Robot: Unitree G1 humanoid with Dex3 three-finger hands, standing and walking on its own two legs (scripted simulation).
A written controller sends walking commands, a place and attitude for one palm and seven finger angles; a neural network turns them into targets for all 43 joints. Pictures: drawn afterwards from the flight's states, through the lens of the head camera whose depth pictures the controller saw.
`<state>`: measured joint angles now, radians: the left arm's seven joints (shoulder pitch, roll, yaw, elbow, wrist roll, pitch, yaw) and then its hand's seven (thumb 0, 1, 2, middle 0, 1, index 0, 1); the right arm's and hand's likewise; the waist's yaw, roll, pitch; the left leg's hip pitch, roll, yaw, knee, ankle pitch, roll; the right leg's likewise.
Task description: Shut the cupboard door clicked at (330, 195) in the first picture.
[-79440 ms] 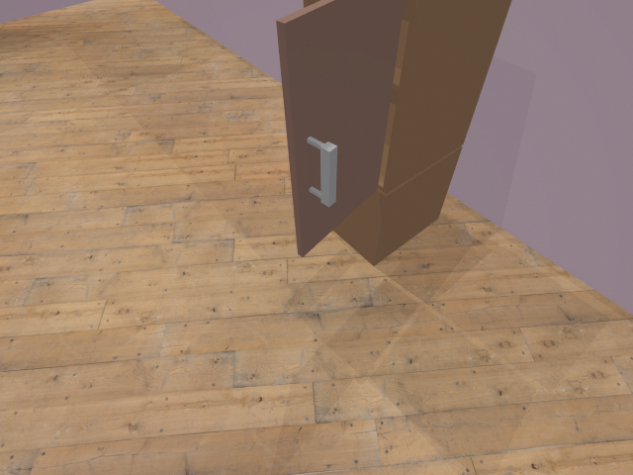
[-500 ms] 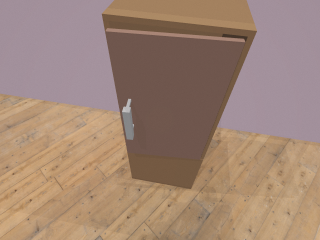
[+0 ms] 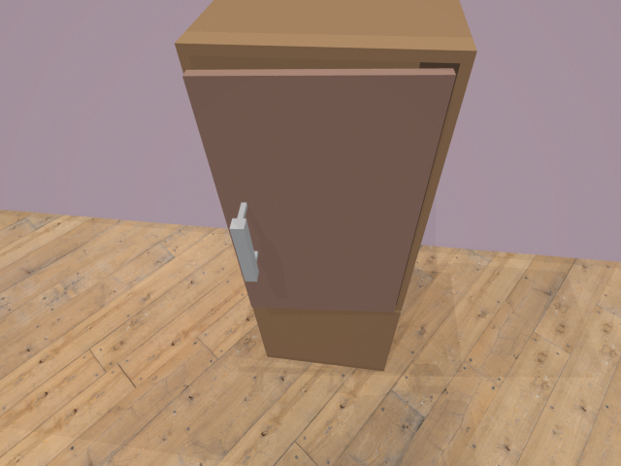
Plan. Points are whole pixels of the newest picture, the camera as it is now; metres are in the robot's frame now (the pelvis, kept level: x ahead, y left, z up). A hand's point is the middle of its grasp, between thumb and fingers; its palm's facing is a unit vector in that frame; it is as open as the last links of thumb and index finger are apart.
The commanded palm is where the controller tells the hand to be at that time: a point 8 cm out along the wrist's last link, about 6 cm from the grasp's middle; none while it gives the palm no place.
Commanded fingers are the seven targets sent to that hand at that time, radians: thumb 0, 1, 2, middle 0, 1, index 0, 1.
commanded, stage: look again from close up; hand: left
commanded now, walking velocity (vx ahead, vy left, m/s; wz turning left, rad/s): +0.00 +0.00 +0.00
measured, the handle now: (247, 243) +0.50 +0.15 -0.06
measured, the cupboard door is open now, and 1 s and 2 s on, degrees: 5 5 5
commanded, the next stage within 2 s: raise the hand and make a fist in 0.20 s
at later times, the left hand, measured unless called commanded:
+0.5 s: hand (183, 392) +0.21 +0.18 -0.02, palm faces +0.26 -0.96 -0.12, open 7.1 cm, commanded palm +0.11 +0.23 -0.07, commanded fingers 0.00 0.90 0.90 -0.38 -0.50 -0.38 -0.50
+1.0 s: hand (202, 440) +0.17 +0.16 -0.07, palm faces -0.13 -0.99 +0.01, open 4.8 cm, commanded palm +0.13 +0.23 -0.06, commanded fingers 0.00 0.90 0.90 -0.84 -1.00 -0.84 -1.00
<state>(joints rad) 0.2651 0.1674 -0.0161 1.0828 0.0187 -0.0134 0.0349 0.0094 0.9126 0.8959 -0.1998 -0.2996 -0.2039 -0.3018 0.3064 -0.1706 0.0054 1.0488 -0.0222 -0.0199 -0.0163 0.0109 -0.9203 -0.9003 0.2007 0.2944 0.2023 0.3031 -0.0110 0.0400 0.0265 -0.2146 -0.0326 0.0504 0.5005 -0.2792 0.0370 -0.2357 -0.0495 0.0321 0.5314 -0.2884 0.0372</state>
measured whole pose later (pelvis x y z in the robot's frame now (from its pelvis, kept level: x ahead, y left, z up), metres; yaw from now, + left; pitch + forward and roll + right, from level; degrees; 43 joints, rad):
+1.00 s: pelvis -0.06 -0.02 -0.12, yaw +1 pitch +15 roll -2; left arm 0.29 0.26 0.16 0.01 -0.31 -0.28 -0.41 0.02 0.90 0.90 -0.66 -0.81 -0.67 -0.81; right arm 0.22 -0.18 0.02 0.54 0.04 -0.24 -0.07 0.01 -0.90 -0.90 0.20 0.30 0.21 0.30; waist 0.00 0.04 -0.13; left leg -1.05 0.02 -0.04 1.32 -0.54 0.00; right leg -1.02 -0.01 -0.07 1.28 -0.53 -0.01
